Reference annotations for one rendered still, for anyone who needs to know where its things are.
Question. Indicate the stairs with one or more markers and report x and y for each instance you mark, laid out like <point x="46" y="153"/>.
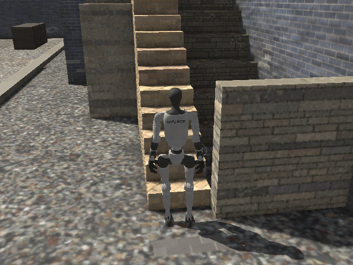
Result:
<point x="160" y="65"/>

